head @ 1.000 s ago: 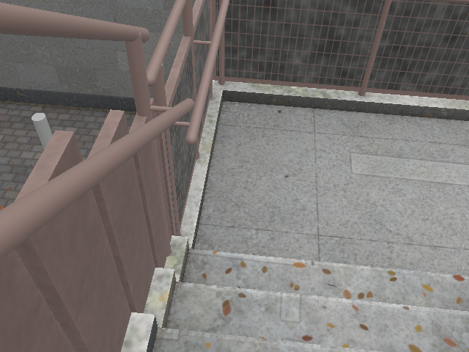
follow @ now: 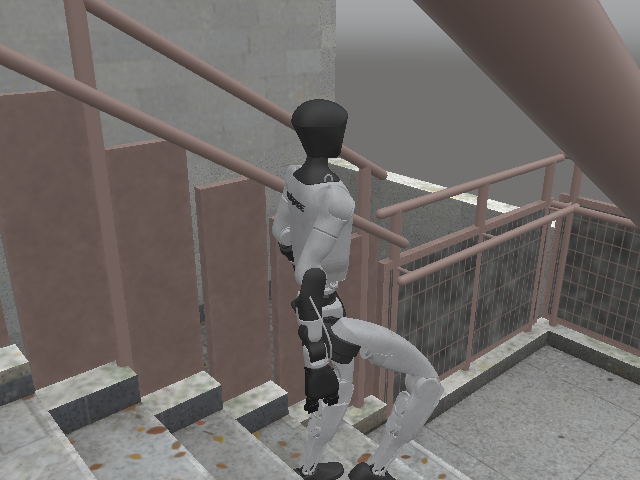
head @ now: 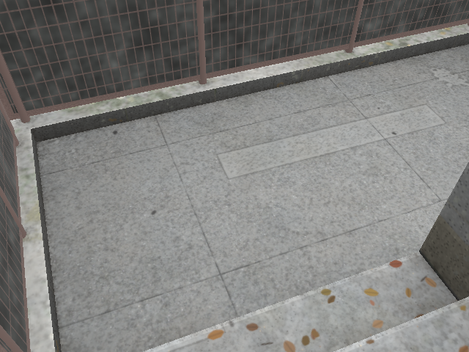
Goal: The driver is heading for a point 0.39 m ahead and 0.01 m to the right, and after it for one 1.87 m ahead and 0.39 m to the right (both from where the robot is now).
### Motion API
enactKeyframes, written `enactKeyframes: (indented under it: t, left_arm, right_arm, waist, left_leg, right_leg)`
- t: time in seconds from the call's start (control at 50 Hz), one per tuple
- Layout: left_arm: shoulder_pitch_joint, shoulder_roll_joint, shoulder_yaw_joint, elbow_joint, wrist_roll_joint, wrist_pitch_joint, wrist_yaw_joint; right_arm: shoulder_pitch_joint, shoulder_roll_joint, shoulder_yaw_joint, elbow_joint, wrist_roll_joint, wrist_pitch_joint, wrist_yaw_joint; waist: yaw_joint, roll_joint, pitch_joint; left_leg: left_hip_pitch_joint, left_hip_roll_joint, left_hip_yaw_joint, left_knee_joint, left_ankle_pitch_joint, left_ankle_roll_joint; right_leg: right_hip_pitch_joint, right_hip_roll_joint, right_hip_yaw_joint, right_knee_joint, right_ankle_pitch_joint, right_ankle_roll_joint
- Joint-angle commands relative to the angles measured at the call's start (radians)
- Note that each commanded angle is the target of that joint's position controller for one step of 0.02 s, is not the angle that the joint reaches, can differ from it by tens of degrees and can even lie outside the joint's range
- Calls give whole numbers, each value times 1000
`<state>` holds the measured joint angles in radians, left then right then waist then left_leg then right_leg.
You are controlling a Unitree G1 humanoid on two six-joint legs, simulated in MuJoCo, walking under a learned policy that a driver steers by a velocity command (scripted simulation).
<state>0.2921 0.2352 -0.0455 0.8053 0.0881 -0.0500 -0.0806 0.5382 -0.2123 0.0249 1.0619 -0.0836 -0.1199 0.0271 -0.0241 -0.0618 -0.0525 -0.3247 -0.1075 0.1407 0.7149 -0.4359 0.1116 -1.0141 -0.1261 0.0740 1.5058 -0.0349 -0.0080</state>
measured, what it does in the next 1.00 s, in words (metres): goes down: right foot 0.17 m lower, then left foot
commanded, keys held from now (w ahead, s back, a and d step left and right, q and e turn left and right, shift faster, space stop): w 0.30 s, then no key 0.70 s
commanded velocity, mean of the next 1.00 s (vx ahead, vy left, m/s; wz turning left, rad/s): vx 0.26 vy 0.00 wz -0.03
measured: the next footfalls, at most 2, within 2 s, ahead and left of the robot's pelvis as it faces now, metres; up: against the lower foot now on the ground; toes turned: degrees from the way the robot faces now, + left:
right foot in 0.40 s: +0.40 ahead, -0.11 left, -0.17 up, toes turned -3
left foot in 0.74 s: +0.36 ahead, +0.11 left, -0.17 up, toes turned +3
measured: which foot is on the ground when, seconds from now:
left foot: down 0.00-0.40, up 0.42-0.72, down 0.74-1.00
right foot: up 0.00-0.38, down 0.40-1.00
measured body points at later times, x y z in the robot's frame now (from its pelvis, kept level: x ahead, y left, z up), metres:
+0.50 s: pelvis +0.27 -0.04 -0.14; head +0.29 -0.05 +0.30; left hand +0.41 +0.18 -0.27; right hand +0.14 -0.28 -0.29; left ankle +0.11 +0.09 -0.61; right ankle +0.36 -0.11 -0.88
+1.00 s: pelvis +0.33 -0.01 -0.15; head +0.32 -0.01 +0.30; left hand +0.35 +0.23 -0.30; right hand +0.34 -0.23 -0.30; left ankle +0.32 +0.11 -0.88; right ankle +0.36 -0.11 -0.88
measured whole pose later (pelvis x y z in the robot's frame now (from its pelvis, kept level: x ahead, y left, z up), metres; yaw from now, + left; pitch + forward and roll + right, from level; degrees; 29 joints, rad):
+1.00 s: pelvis +0.33 -0.01 -0.15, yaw +2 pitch -2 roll +0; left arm 0.28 0.17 0.00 1.00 0.01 0.04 0.01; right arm 0.31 -0.15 -0.02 1.07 0.02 0.04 -0.03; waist 0.00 0.01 0.01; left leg -0.23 0.01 0.01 0.58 -0.32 0.01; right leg -0.26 -0.02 -0.10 0.56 -0.26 -0.02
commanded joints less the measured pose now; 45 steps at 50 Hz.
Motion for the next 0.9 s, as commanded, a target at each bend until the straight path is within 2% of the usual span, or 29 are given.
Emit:
enactKeyframes:
  t: [0.02, 0.08, 0.1, 0.14, 0.16, 0.18, 0.2, 0.22, 0.24, 0.28, 0.32, 0.36, 0.38, 0.4, 0.42, 0.44, 0.46, 0.48, 0.52, 0.54, 0.58, 0.64, 0.68, 0.72, 0.76, 0.78, 0.82, 0.84, 0.9]
  left_arm:
    - [26, 1, -8, -42, -1, 7, -26]
    - [26, 56, 9, -44, 10, -21, -9]
    - [-18, 54, 6, -64, 12, -25, 0]
    - [-115, 39, -14, -90, 4, -24, 16]
    - [-137, 17, -21, -96, -8, -23, 15]
    - [-174, 14, -28, -89, -1, -29, 6]
    - [-225, 15, -25, -83, 8, -29, 0]
    - [-248, 61, -14, -64, -7, -37, 1]
    - [-377, -71, -14, -92, -124, 3, 26]
    - [-402, -42, 0, -80, -141, 26, 35]
    - [-409, -16, 9, -74, -151, 19, 54]
    - [-103, 53, 41, 36, -145, -8, 81]
    - [53, 70, 54, 106, -121, -9, 87]
    - [208, 128, 80, 165, -76, 6, 86]
    - [279, 161, 80, 177, -63, 4, 73]
    - [256, 148, 81, 159, -87, 12, 67]
    - [227, 107, 81, 141, -113, 25, 70]
    - [169, 64, 70, 128, -115, 22, 87]
    - [65, 33, 55, 107, -60, 6, 104]
    - [31, 17, 51, 122, -52, 0, 101]
    - [27, -10, 32, 132, -74, -24, 107]
    - [-41, 60, 41, 119, -69, -24, 100]
    - [-70, 37, 32, 98, -90, -8, 88]
    - [-71, 43, 32, 91, -88, 16, 93]
    - [-18, 73, 40, 99, -81, 34, 109]
    - [76, 80, 51, 118, -68, 40, 113]
    - [187, 38, 56, 148, -81, 55, 114]
    - [169, 31, 58, 148, -96, 69, 108]
    - [80, -18, 54, 165, -89, 102, 92]
  right_arm:
    - [-40, -112, 4, -63, 15, -49, -23]
    - [44, -125, 7, -28, -11, -25, -25]
    - [82, -105, 11, -14, -10, -18, -27]
    - [200, 18, 31, 58, -11, -6, -66]
    - [250, 28, 33, 90, -18, -3, -72]
    - [310, 43, 34, 79, 7, -8, -87]
    - [326, 59, 41, 76, 9, -8, -88]
    - [225, 67, 47, -1, 8, -13, -83]
    - [175, -111, -22, 6, 122, 30, -59]
    - [148, -110, -25, -24, 137, 57, -64]
    - [160, -37, -25, 12, 98, 73, -71]
    - [85, -95, -53, -4, 46, 90, -84]
    - [67, -105, -61, -4, 64, 90, -80]
    - [51, -127, -74, -3, 82, 91, -79]
    - [169, -20, -76, -6, 116, 95, -83]
    - [271, -13, -59, -26, 146, 90, -97]
    - [173, -64, -65, -38, 130, 96, -101]
    - [91, -66, -59, -66, 113, 108, -96]
    - [8, -65, -63, -66, 50, 146, -85]
    - [-6, -28, -61, -54, 45, 156, -81]
    - [-62, 10, -55, -61, 52, 170, -58]
    - [91, 18, -49, 32, 60, 181, -49]
    - [35, -10, -52, 34, 69, 197, -43]
    - [-68, -19, -49, 11, 55, 206, -35]
    - [-84, -31, -44, 27, 46, 193, -43]
    - [-69, -56, -50, 49, 60, 181, -47]
    - [-127, -91, -58, 12, 86, 148, -67]
    - [-185, -110, -58, -29, 92, 140, -61]
    - [-288, -79, -56, -43, 109, 142, -60]
  waist:
    - [28, 73, 68]
    - [11, 61, 46]
    - [-12, 75, 62]
    - [-103, 108, 115]
    - [-110, 94, 124]
    - [-144, 98, 149]
    - [-155, 91, 147]
    - [-129, 20, 150]
    - [-141, -87, 169]
    - [-144, 17, 298]
    - [-147, 137, 344]
    - [-24, 224, 184]
    - [48, 184, 99]
    - [117, 100, 9]
    - [66, -66, -133]
    - [52, -108, -345]
    - [94, -60, -358]
    - [90, -66, -275]
    - [6, 14, -27]
    - [-28, 12, 25]
    - [-60, 10, 80]
    - [-143, -110, -88]
    - [-124, -122, -43]
    - [-89, -92, 48]
    - [-49, -19, 123]
    - [-7, 76, 141]
    - [64, 220, 98]
    - [54, 236, 114]
    - [80, 188, 140]
  left_leg:
    - [-233, 258, -298, -269, 456, 182]
    - [97, 295, -361, -112, 614, 165]
    - [180, 312, -402, -100, 616, 168]
    - [523, 352, -485, -11, 562, 156]
    - [533, 355, -496, 9, 604, 150]
    - [534, 310, -458, 59, 557, 137]
    - [413, 268, -439, 93, 509, 133]
    - [135, 194, -342, 116, 389, 96]
    - [-186, 231, -327, -77, 240, 53]
    - [-231, 204, -321, -27, 250, 45]
    - [-104, 198, -288, 98, 376, 39]
    - [68, 180, -257, 395, 554, 54]
    - [87, 139, -191, 580, 543, 45]
    - [-63, 69, -145, 877, 242, 26]
    - [-381, -28, -134, 1248, -525, -24]
    - [-549, 34, -236, 1337, -546, -27]
    - [-612, 88, -196, 1310, -488, -32]
    - [-637, 107, -186, 1221, -372, -47]
    - [-451, 129, -202, 1000, -65, -64]
    - [-395, 134, -230, 899, 55, -75]
    - [-237, 127, -216, 567, 262, -109]
    - [120, 103, -132, 408, 483, -104]
    - [169, 99, -120, 384, 429, -88]
    - [176, 107, -114, 277, 294, -75]
    - [243, 113, -82, 82, 259, -57]
    - [228, 146, -111, -23, 455, -43]
    - [162, 301, -344, -193, 714, 13]
    - [-10, 375, -460, -303, 588, 75]
    - [-119, 281, -356, -342, 239, -1]
  right_leg:
    - [160, -13, -19, -204, 124, 24]
    - [-63, 8, 16, -148, 18, 28]
    - [-137, 5, 25, -154, -38, 30]
    - [-498, -52, 130, -338, 70, 54]
    - [-512, -57, 104, -370, 72, 63]
    - [-522, -51, 47, -474, 178, 53]
    - [-411, -45, 4, -516, 253, 43]
    - [-101, -15, -44, -692, 495, 18]
    - [416, 65, -182, -783, 511, 22]
    - [532, 99, -185, -879, 506, 36]
    - [536, 95, -147, -998, 448, 23]
    - [734, 63, -73, -1177, 440, -42]
    - [900, 59, -117, -1326, 585, -36]
    - [1173, 25, -121, -1308, 592, -44]
    - [1524, -179, 14, -903, 1245, -87]
    - [1716, -338, 140, -711, 1351, -212]
    - [1615, -333, 161, -819, 999, -265]
    - [1418, -293, 181, -931, 548, -306]
    - [866, -271, 158, -1111, 328, -343]
    - [710, -236, 117, -1103, 363, -320]
    - [495, -176, 19, -1118, 413, -283]
    - [427, -105, -91, -1010, 641, -194]
    - [356, -103, -92, -1031, 421, -176]
    - [330, -111, -49, -1040, 135, -173]
    - [343, -82, -30, -991, 115, -164]
    - [387, -36, -68, -942, 62, -133]
    - [495, 86, -143, -787, -321, -56]
    - [594, 117, -150, -800, -443, -40]
    - [803, 91, -132, -935, -260, -41]
Keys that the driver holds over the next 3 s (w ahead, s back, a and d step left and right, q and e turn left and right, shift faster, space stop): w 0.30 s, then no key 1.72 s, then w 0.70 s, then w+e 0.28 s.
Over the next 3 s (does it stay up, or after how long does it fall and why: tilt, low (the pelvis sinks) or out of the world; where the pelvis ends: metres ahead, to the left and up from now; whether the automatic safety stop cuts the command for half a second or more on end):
stays up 0.73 -0.01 -0.35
